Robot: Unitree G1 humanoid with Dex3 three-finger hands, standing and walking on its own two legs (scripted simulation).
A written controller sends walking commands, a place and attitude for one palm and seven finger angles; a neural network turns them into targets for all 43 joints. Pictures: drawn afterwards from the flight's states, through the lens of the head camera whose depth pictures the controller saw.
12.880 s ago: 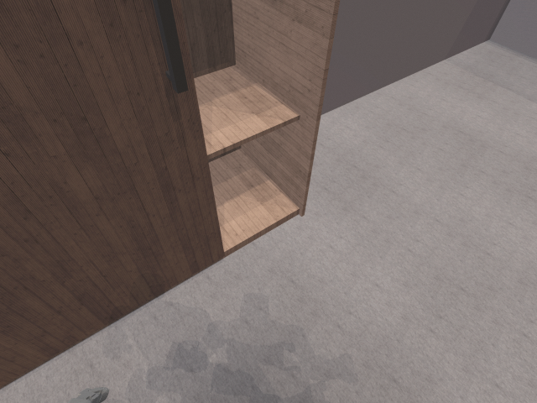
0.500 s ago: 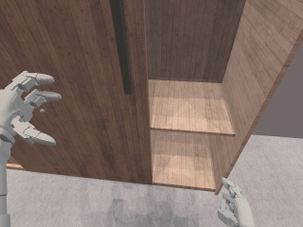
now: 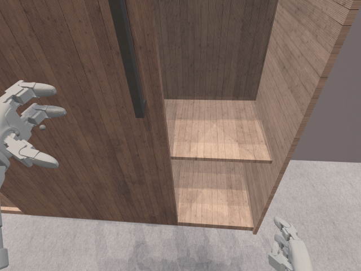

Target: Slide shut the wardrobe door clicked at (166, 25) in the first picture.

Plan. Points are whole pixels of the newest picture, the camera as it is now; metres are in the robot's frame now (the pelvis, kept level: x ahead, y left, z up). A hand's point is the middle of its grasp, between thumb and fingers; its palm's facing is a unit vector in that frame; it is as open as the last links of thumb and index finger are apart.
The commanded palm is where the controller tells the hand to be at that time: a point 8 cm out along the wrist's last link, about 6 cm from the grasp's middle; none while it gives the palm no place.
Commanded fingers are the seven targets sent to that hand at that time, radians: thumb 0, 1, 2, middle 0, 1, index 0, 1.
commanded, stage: raise the hand with hooked fingers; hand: left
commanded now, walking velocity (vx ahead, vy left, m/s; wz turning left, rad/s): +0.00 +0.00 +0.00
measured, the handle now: (132, 61) +0.52 +0.18 +0.25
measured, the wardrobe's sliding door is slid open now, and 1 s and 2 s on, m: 0.42 0.42 0.42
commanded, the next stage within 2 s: move the hooked fingers beside the handle in 0.08 s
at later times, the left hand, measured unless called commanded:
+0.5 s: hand (61, 116) +0.31 +0.26 +0.24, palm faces +0.05 -0.99 -0.12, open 14.0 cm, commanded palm +0.28 +0.30 +0.24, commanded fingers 0.00 -0.50 0.30 -0.30 -1.20 -0.30 -1.20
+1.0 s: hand (81, 101) +0.37 +0.25 +0.23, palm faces +0.06 -1.00 -0.07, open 14.0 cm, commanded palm +0.34 +0.29 +0.24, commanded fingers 0.00 -0.50 0.30 -0.30 -1.20 -0.30 -1.20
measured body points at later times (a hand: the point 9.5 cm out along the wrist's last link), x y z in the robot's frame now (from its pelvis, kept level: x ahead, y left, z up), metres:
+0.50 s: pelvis +0.01 +0.00 +0.00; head -0.01 -0.04 +0.45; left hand +0.30 +0.31 +0.24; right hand +0.21 -0.23 -0.07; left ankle +0.06 +0.13 -0.74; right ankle -0.05 -0.10 -0.74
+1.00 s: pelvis +0.01 +0.00 +0.00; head +0.00 -0.03 +0.45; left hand +0.36 +0.30 +0.24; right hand +0.19 -0.24 -0.09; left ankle +0.06 +0.13 -0.74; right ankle -0.05 -0.10 -0.74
